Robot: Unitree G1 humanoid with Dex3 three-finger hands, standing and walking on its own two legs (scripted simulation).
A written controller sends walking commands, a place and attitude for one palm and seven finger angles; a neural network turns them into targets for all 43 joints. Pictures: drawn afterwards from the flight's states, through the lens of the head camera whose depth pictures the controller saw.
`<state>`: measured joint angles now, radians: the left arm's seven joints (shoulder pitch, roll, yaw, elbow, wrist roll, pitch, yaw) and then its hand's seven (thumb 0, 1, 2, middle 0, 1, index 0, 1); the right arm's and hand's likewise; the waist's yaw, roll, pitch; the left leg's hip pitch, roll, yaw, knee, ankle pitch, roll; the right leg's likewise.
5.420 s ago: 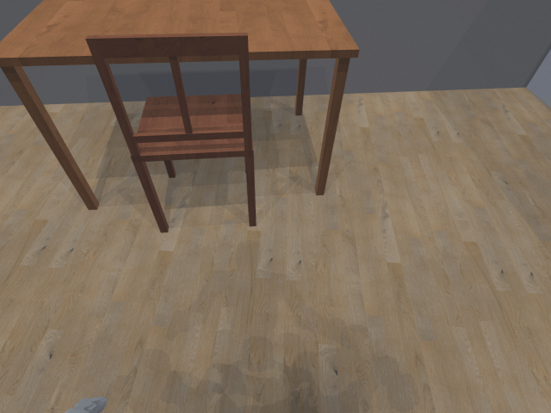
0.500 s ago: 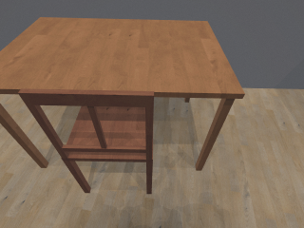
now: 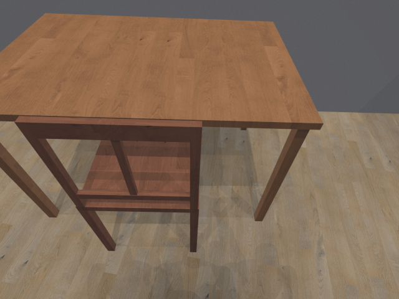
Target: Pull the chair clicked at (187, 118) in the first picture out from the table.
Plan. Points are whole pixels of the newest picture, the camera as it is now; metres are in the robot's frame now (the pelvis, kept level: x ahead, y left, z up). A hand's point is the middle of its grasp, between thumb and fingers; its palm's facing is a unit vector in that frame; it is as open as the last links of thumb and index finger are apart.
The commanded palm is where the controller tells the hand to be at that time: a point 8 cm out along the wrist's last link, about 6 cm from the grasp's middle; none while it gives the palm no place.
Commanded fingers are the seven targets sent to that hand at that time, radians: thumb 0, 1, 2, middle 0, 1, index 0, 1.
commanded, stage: look again from close up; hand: left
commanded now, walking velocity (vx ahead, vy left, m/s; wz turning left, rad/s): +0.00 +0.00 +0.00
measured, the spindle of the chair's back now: (126, 169) +0.46 +0.24 -0.10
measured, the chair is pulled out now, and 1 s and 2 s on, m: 0.00 0.00 0.00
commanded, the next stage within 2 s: raise the hand toward the chair's back in 0.26 s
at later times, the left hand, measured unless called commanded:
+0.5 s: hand out of the picture +0.12 +0.19 -0.08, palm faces +0.24 -0.95 -0.21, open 7.4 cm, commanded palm +0.10 +0.22 -0.07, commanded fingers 0.00 0.71 0.82 -0.18 -0.27 -0.18 -0.27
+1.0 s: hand (123, 296) +0.14 +0.16 -0.06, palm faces +0.04 -1.00 -0.05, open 11.2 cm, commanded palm +0.12 +0.21 -0.06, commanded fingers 0.00 0.13 0.57 -0.12 -0.18 -0.12 -0.18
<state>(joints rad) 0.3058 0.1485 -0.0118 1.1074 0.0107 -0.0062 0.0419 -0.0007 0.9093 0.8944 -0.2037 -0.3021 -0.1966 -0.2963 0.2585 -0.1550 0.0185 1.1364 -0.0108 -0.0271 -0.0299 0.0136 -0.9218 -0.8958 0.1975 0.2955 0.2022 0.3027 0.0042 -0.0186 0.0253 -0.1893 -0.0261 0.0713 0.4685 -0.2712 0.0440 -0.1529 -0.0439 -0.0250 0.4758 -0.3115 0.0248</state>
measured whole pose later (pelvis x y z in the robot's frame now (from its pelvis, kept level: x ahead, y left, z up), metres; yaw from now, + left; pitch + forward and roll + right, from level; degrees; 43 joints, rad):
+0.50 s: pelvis -0.01 -0.01 -0.01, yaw +1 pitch +1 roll +1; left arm 0.46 0.19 0.03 0.28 -0.12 -0.02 0.11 0.02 0.91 0.88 -0.20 -0.30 -0.19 -0.29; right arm 0.33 -0.20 0.00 0.90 0.02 -0.24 -0.06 0.02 -0.92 -0.90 0.20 0.30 0.20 0.30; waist 0.00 -0.01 0.01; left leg -0.27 -0.03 0.05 0.53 -0.27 0.03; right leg -0.24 -0.05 -0.05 0.57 -0.35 0.01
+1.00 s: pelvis -0.06 -0.05 -0.11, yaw +3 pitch +15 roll -2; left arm 0.35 0.24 0.18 0.02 -0.29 -0.44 -0.33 0.01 0.35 0.66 -0.15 -0.22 -0.14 -0.21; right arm 0.16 -0.21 0.03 0.58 0.01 -0.25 -0.06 0.02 -0.90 -0.90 0.20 0.30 0.20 0.30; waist 0.05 0.03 -0.14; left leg -1.03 0.05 -0.07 1.28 -0.51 -0.03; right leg -0.93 0.00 -0.16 1.25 -0.58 -0.07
